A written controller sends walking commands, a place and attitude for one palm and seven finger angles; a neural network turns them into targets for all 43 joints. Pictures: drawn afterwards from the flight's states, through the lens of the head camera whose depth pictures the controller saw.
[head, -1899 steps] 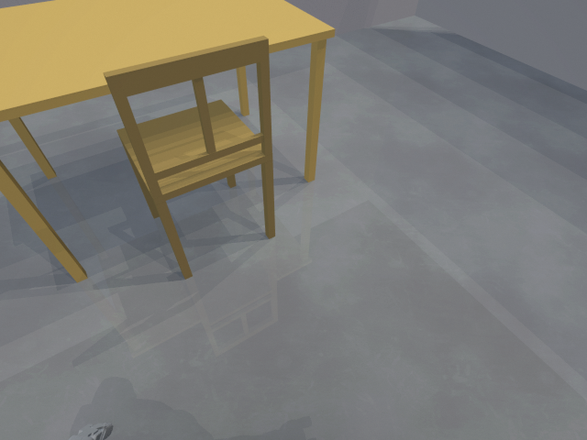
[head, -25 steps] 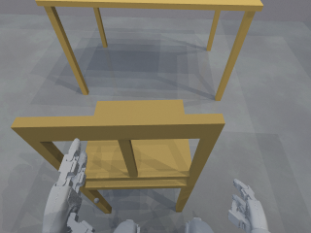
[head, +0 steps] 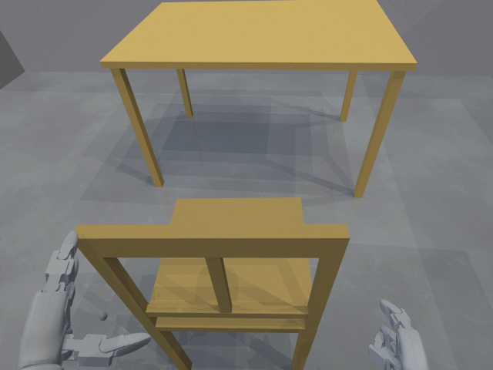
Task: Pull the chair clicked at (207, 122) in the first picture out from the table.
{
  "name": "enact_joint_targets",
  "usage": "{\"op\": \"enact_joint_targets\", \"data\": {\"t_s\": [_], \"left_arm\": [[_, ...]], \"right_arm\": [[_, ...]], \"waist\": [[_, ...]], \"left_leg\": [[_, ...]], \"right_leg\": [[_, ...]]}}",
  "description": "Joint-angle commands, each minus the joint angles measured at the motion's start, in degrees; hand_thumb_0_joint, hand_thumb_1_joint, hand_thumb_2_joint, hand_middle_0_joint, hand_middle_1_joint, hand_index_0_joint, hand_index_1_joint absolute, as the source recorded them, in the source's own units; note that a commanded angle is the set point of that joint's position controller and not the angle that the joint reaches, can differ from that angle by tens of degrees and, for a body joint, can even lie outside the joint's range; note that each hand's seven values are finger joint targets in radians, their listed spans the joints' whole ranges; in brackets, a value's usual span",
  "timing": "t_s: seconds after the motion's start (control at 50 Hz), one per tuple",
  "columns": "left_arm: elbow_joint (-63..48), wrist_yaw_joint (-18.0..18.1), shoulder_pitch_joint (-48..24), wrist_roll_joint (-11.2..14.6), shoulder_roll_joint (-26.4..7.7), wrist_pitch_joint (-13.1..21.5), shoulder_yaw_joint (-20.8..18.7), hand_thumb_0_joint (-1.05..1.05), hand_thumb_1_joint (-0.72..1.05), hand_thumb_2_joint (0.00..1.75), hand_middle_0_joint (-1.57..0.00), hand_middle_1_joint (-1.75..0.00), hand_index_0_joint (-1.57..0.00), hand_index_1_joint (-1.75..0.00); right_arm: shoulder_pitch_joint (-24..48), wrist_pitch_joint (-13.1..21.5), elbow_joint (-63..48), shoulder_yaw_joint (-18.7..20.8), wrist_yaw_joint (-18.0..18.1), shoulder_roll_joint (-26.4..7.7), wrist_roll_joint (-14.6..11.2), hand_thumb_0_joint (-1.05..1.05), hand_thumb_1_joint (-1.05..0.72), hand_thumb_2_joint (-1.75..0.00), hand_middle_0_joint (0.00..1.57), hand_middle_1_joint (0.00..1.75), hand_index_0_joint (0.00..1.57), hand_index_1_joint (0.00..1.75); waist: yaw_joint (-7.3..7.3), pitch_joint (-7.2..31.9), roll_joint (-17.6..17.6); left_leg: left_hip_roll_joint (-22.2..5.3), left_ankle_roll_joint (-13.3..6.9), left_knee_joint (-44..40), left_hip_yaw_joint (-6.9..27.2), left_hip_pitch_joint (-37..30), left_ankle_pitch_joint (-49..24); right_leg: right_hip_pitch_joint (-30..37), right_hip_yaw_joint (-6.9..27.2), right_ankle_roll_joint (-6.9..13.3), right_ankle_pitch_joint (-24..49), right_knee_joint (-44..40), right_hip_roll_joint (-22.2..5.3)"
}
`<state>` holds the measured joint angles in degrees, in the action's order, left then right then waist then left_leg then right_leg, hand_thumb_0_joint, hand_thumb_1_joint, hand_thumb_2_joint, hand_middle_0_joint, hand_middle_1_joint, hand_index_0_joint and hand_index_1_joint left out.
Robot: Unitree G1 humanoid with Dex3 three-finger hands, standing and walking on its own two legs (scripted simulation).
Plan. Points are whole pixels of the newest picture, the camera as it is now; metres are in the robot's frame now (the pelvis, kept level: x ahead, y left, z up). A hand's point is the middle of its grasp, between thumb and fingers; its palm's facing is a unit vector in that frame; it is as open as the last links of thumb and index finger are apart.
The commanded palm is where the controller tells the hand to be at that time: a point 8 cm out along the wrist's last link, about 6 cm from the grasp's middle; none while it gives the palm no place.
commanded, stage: draw the hand back to the body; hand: left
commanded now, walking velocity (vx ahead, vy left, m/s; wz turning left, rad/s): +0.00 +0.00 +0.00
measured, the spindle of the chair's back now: (220, 284) +0.29 +0.09 -0.07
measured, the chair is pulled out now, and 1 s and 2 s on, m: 0.66 0.66 0.66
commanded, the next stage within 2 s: step back with the hand held close in 0.80 s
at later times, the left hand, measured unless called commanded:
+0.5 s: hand (32, 237) +0.21 +0.28 +0.19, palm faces +0.50 -0.75 -0.44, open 8.5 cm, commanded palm +0.16 +0.31 +0.20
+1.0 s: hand (35, 240) +0.21 +0.27 +0.19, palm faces +0.46 -0.78 -0.42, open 7.4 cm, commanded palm +0.16 +0.30 +0.20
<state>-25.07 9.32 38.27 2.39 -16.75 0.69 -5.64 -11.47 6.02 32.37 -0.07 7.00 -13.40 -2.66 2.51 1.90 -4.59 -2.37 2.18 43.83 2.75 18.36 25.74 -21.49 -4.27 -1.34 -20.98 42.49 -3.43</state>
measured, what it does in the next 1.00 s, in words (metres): stands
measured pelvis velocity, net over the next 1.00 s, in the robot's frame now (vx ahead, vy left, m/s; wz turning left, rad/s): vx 0.01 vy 0.01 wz -0.03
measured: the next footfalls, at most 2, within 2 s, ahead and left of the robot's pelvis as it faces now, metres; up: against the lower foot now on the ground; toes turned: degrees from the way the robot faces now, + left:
none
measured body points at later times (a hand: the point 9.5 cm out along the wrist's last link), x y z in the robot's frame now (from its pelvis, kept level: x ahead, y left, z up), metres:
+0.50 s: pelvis +0.02 +0.01 +0.02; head +0.02 -0.02 +0.47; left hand +0.18 +0.31 +0.22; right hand +0.22 -0.21 -0.07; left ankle -0.02 +0.14 -0.71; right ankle +0.02 -0.13 -0.71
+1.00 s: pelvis +0.01 +0.01 +0.03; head +0.01 -0.02 +0.48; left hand +0.18 +0.31 +0.22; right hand +0.21 -0.22 -0.06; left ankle -0.02 +0.14 -0.71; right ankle +0.02 -0.13 -0.71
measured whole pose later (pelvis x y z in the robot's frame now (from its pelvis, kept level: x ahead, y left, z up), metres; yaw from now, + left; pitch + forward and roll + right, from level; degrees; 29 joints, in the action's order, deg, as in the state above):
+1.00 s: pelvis +0.01 +0.01 +0.03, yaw -2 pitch -3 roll -1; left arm -25.4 8.0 27.3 3.9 -19.7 4.5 -20.8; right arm -8.6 5.6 37.0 0.1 4.2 -13.0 -1.9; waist 4.2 -2.1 -4.8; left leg -2.7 1.5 27.7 0.6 5.6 19.0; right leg -9.1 -3.1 -2.0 -13.5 25.9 -2.7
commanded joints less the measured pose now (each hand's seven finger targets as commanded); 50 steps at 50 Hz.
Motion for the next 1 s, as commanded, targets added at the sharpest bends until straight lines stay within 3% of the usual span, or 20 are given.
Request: {"op": "enact_joint_targets", "data": {"t_s": [0.0,0.06,0.14,0.22,0.4,0.46,0.56,0.6,0.68,0.72,0.78,0.82,0.88,0.9,0.92,0.94,0.98], "left_arm": [[-11.04,1.62,-4.59,-0.49,-8.48,4.22,-8.63,0.0,0.17,0.55,-0.1,-0.15,-0.1,-0.15],[-12.41,1.27,-5.41,-0.42,-7.98,4.88,-9.56,0.0,0.28,0.6,-0.12,-0.17,-0.12,-0.17],[-12.0,1.07,-6.65,-0.17,-8.97,5.1,-12.53,0.0,0.43,0.67,-0.13,-0.2,-0.13,-0.2],[-14.08,0.96,-9.81,-0.28,-10.15,5.45,-14.86,0.0,0.57,0.74,-0.16,-0.23,-0.16,-0.23],[-12.88,1.32,-14.84,0.37,-14.3,5.45,-22.25,0.0,0.9,0.9,-0.2,-0.3,-0.2,-0.3],[-9.37,0.47,-11.75,0.45,-10.12,5.21,-19.07,0.0,0.9,0.9,-0.2,-0.3,-0.2,-0.3],[-12.37,0.36,-11.63,0.3,-12.03,5.7,-20.07,0.0,0.9,0.9,-0.2,-0.3,-0.2,-0.3],[-13.9,0.62,-12.68,0.17,-14.06,5.73,-21.71,0.0,0.9,0.9,-0.2,-0.3,-0.2,-0.3],[-14.26,0.81,-12.34,0.17,-12.91,5.81,-20.74,0.0,0.9,0.9,-0.2,-0.3,-0.2,-0.3],[-14.3,0.82,-13.41,0.06,-12.68,5.83,-20.5,0.0,0.9,0.9,-0.2,-0.3,-0.2,-0.3],[-12.44,0.85,-12.54,0.31,-12.29,5.78,-20.49,0.0,0.9,0.9,-0.2,-0.3,-0.2,-0.3],[-12.56,0.68,-13.01,0.19,-11.79,5.86,-19.97,0.0,0.9,0.9,-0.2,-0.3,-0.2,-0.3],[-12.44,0.64,-13.13,0.39,-11.92,6.02,-19.91,0.0,0.9,0.9,-0.2,-0.3,-0.2,-0.3],[-13.66,0.56,-16.5,0.39,-12.16,5.95,-19.15,0.0,0.9,0.9,-0.2,-0.3,-0.2,-0.3],[-18.68,0.49,-24.92,2.32,-23.51,9.08,-28.68,0.0,0.9,0.9,-0.2,-0.3,-0.2,-0.3],[-12.64,0.04,-19.66,1.95,-18.51,9.13,-26.02,0.0,0.9,0.9,-0.2,-0.3,-0.2,-0.3],[-9.55,-0.58,-12.34,1.66,-13.33,8.42,-22.34,0.0,0.9,0.9,-0.2,-0.3,-0.2,-0.3]], "right_arm": [[8.9,4.13,-8.0,1.28,0.21,-4.89,0.75,0.0,-0.9,-0.9,0.2,0.3,0.2,0.3],[9.13,4.42,-7.6,1.03,-0.43,-4.6,0.98,0.0,-0.9,-0.9,0.2,0.3,0.2,0.3],[9.46,4.41,-6.52,1.25,-0.96,-4.51,1.21,0.0,-0.9,-0.9,0.2,0.3,0.2,0.3],[9.47,4.6,-5.7,1.2,-1.49,-4.65,1.43,0.0,-0.9,-0.9,0.2,0.3,0.2,0.3],[9.84,3.71,-3.61,1.89,-1.92,-5.31,1.57,0.0,-0.9,-0.9,0.2,0.3,0.2,0.3],[9.67,3.06,-3.2,2.32,-2.51,-5.28,1.58,0.0,-0.9,-0.9,0.2,0.3,0.2,0.3],[9.86,2.72,-3.56,2.75,-2.8,-5.5,1.67,0.0,-0.9,-0.9,0.2,0.3,0.2,0.3],[10.08,2.86,-3.54,2.7,-2.67,-5.61,1.61,0.0,-0.9,-0.9,0.2,0.3,0.2,0.3],[10.03,3.05,-3.35,2.52,-2.55,-5.28,1.51,0.0,-0.9,-0.9,0.2,0.3,0.2,0.3],[10.1,3.34,-3.16,2.33,-2.49,-5.23,1.47,0.0,-0.9,-0.9,0.2,0.3,0.2,0.3],[10.34,3.18,-3.32,2.61,-2.35,-5.46,1.47,0.0,-0.9,-0.9,0.2,0.3,0.2,0.3],[10.15,3.25,-3.22,2.51,-2.41,-5.31,1.43,0.0,-0.9,-0.9,0.2,0.3,0.2,0.3],[10.53,3.21,-3.43,2.66,-2.46,-5.55,1.41,0.0,-0.9,-0.9,0.2,0.3,0.2,0.3],[10.6,3.29,-3.48,2.3,-2.47,-5.86,1.44,0.0,-0.9,-0.9,0.2,0.3,0.2,0.3],[8.34,2.47,-5.06,2.19,-2.17,-6.13,0.46,0.0,-0.9,-0.9,0.2,0.3,0.2,0.3],[8.48,2.08,-4.2,1.93,-1.93,-4.91,0.78,0.0,-0.9,-0.9,0.2,0.3,0.2,0.3],[9.2,1.01,-5.13,1.85,-2.0,-4.97,1.06,0.0,-0.9,-0.9,0.2,0.3,0.2,0.3]], "waist": [[0.36,-0.14,4.09],[0.69,-0.06,1.56],[0.93,0.07,2.35],[1.05,0.95,-0.32],[1.55,1.96,0.02],[1.47,0.41,3.19],[1.87,3.1,2.49],[1.83,4.15,0.14],[1.7,2.76,0.03],[1.56,1.35,-1.78],[1.66,1.27,1.9],[1.53,0.49,0.35],[1.52,0.81,1.38],[1.08,0.55,-0.41],[-0.34,-3.92,-0.32],[-0.65,-2.8,2.35],[-0.71,-0.26,1.62]], "left_leg": [[0.59,-2.85,-11.51,-1.23,-1.75,-11.98],[0.63,-2.74,-13.76,-1.53,-3.74,-14.83],[0.43,-2.65,-15.67,-1.79,-5.84,-18.66],[0.24,-2.5,-17.1,-1.93,-8.16,-22.73],[-0.21,-2.48,-19.17,-2.23,-11.13,-28.78],[-0.55,-2.68,-19.46,-2.32,-11.21,-30.49],[-0.61,-2.76,-19.92,-2.36,-12.16,-31.7],[-0.48,-2.63,-20.14,-2.35,-12.29,-30.95],[-0.59,-2.49,-20.25,-2.62,-12.26,-30.93],[-0.46,-2.34,-20.66,-2.56,-11.65,-29.08],[-0.47,-2.58,-20.84,-2.61,-11.28,-26.81],[-0.37,-2.57,-20.87,-2.68,-11.04,-26.2],[-0.37,-2.66,-20.92,-2.7,-10.95,-24.14],[-0.21,-2.6,-21.19,-2.54,-10.87,-23.26],[-2.56,-3.68,-19.44,-1.54,-8.77,-19.82],[-2.34,-3.52,-18.98,-0.86,-8.73,-18.8],[-2.79,-3.57,-18.64,-0.8,-9.63,-22.1]], "right_leg": [[6.44,0.51,2.54,7.99,-12.51,-0.05],[9.04,0.28,2.6,11.24,-13.21,0.02],[11.89,0.28,2.59,15.45,-14.54,0.31],[14.04,0.33,2.79,18.6,-15.54,0.41],[17.58,0.31,2.75,22.81,-17.46,0.54],[16.87,-0.08,2.49,23.51,-17.92,0.61],[18.55,0.07,2.55,24.48,-18.15,0.4],[19.24,0.39,2.66,23.87,-18.29,0.31],[18.68,0.23,2.68,23.76,-18.67,0.57],[18.08,0.35,2.81,22.2,-18.97,0.62],[17.81,0.25,2.64,21.06,-19.05,0.75],[17.37,0.44,2.72,20.69,-19.26,0.7],[17.09,0.67,2.63,19.31,-19.36,0.72],[16.86,0.84,2.72,18.46,-19.64,0.64],[10.45,6.53,2.35,23.17,-22.33,-2.54],[11.05,6.07,2.71,23.64,-21.72,-3.58],[10.89,5.62,2.39,24.63,-20.4,-3.67]]}}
